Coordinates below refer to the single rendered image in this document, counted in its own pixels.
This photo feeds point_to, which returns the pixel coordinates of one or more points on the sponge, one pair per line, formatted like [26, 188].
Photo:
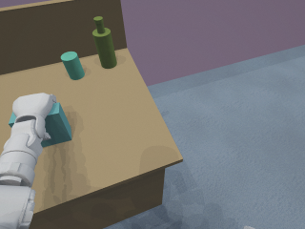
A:
[56, 125]

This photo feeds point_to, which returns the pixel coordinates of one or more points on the robot left forearm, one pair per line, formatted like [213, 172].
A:
[21, 151]

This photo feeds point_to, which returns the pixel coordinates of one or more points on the left robot upper arm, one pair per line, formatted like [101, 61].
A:
[16, 206]

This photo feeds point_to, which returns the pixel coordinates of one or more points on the left robot hand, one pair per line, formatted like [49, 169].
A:
[39, 104]

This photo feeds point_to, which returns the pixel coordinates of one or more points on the table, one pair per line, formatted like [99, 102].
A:
[113, 168]

